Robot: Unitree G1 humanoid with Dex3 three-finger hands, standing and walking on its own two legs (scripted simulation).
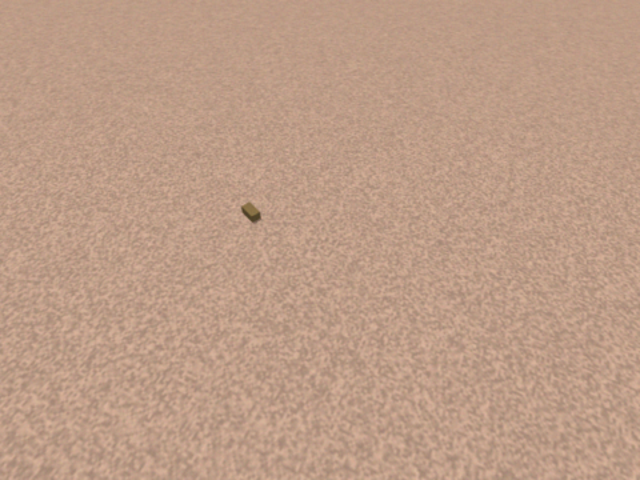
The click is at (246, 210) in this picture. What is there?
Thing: small brick
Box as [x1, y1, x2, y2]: [241, 202, 260, 221]
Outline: 249,202 241,206 242,212 253,221 259,218 260,215 259,211
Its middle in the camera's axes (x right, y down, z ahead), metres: -0.31 -0.14 +1.77
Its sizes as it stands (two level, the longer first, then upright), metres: 0.083 0.045 0.038
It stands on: the floor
